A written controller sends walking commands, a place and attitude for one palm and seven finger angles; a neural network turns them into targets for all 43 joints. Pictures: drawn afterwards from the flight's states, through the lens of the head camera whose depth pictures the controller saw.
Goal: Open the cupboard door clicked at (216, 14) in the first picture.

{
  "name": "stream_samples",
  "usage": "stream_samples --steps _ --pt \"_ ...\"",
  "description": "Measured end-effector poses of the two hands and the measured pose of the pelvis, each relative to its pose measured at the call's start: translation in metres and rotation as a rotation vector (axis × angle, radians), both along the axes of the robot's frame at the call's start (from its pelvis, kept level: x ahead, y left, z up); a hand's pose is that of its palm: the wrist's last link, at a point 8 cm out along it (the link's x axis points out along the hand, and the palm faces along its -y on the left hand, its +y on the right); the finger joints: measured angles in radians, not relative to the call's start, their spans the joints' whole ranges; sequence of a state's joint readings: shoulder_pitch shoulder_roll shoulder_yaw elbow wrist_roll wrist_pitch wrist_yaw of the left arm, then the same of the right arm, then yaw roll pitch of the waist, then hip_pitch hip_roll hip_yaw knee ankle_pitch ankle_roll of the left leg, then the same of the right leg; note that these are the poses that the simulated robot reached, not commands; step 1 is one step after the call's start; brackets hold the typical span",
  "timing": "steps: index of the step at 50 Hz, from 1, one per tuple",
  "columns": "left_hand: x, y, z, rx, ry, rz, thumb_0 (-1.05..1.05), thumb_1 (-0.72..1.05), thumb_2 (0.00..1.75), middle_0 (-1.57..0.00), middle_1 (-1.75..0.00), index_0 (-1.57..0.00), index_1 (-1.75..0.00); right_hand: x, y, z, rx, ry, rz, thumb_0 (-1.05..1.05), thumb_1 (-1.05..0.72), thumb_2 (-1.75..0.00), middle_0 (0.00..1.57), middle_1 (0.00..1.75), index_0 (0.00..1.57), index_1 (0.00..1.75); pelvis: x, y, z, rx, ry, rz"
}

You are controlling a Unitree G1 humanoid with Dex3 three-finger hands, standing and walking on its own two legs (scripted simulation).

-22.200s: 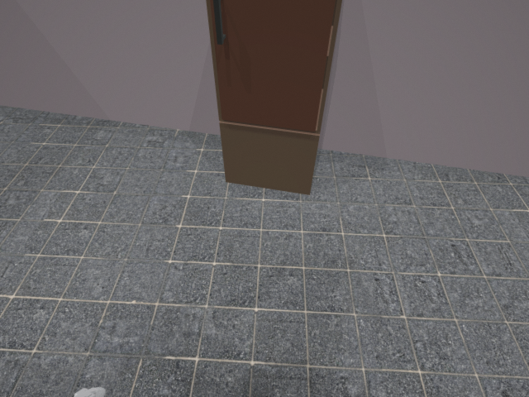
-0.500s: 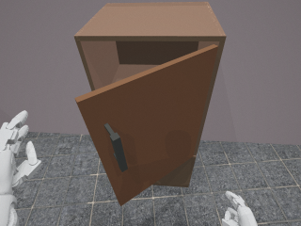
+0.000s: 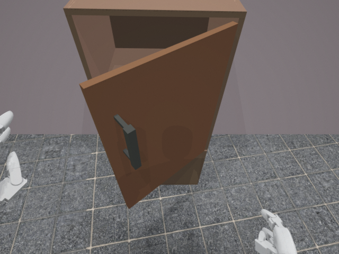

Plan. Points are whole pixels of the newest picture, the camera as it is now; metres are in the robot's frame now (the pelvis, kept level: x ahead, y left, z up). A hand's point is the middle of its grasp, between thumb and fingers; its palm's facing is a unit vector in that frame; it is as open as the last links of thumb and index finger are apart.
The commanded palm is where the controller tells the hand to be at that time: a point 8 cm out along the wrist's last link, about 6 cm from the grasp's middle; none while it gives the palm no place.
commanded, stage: step back with the hand held close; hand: left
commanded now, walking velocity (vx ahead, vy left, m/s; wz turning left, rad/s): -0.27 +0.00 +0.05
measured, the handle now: (128, 143) +0.34 +0.12 +0.09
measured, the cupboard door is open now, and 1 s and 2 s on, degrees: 39 39 39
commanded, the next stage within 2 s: stop stepping back and stand still in 0.68 s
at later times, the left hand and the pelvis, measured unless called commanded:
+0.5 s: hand out of the picture +0.13 +0.29 +0.18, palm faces +0.49 -0.74 -0.46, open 7.4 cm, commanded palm +0.07 +0.32 +0.18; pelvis -0.06 +0.01 +0.00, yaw +2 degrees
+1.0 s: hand out of the picture +0.03 +0.25 +0.17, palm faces +0.35 -0.78 -0.52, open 7.4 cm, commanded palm -0.01 +0.29 +0.18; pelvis -0.16 -0.01 +0.00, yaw -1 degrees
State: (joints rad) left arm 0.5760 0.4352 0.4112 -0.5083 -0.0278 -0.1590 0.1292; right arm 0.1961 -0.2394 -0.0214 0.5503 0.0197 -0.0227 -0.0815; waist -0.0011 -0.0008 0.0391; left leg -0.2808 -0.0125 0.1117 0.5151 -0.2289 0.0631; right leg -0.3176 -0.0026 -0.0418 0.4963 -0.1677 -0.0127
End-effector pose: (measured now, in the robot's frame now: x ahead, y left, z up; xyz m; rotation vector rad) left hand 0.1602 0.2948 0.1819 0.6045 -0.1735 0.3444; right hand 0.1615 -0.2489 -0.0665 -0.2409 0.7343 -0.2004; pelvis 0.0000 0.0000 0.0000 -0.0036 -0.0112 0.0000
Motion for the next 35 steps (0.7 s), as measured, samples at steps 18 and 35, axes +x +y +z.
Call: stream_samples --steps 18,35 --pt "-0.059 0.02 -0.004 0.005 -0.152 0.016 0.01 0.88 0.89 -0.21 -0.3 -0.21 -0.3 -0.061 0.031 -0.018 -0.018 0.011 0.059 0.01 -0.9 -0.9 0.2 0.3 0.2 0.3 -0.054 0.018 -0.018 -0.029 -0.023 0.033" --pt "-0.093 -0.012 0.002 -0.029 -0.07 -0.091 0.01 0.89 0.89 -0.2 -0.3 -0.21 -0.3 -0.087 0.029 -0.005 0.042 -0.029 0.102 0.01 -0.9 -0.9 0.2 0.3 0.2 0.3 -0.116 -0.003 -0.003 -0.039 0.061 -0.041"
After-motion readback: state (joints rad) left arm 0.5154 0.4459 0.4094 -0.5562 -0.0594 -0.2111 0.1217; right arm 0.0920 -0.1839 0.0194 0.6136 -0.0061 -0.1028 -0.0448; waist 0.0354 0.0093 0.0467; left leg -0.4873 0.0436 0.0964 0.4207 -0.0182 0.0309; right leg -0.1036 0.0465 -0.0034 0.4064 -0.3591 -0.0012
